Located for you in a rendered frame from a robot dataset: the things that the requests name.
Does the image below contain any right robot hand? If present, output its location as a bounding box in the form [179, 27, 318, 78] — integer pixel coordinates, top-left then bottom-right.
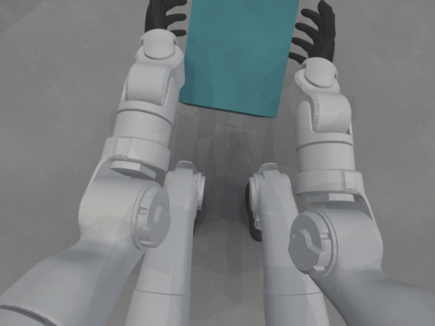
[288, 0, 336, 64]

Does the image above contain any robot left forearm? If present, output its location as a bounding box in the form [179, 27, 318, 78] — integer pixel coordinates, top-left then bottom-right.
[78, 29, 185, 226]

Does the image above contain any robot left upper arm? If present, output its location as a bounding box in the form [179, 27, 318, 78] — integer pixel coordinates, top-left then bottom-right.
[0, 176, 171, 326]

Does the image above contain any robot right shin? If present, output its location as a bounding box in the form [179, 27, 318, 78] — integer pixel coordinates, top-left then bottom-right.
[253, 163, 292, 229]

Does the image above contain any robot right upper arm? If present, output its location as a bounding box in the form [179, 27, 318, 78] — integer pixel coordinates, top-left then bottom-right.
[288, 208, 435, 326]

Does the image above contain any carton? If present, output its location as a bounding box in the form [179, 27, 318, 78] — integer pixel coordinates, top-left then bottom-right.
[179, 0, 300, 118]

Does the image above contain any robot right forearm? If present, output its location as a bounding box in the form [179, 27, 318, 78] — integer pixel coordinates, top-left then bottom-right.
[285, 57, 382, 240]

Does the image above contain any left robot hand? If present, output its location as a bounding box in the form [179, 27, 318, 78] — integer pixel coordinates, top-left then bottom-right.
[145, 0, 187, 37]

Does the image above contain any robot shin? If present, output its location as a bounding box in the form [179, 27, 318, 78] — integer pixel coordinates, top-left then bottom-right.
[253, 163, 292, 229]
[164, 161, 198, 218]

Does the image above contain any robot left shin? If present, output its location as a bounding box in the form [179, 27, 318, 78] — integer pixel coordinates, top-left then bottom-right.
[164, 161, 198, 218]

